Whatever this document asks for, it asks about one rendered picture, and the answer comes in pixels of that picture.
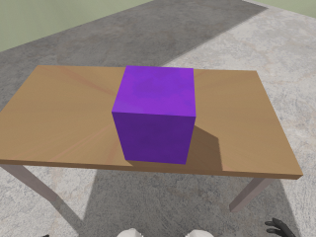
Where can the carton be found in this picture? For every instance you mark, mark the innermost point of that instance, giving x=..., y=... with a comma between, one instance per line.
x=155, y=113

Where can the table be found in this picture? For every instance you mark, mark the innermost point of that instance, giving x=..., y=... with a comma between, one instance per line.
x=62, y=117

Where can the robot right hand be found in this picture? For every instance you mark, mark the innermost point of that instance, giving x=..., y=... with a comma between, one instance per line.
x=284, y=230

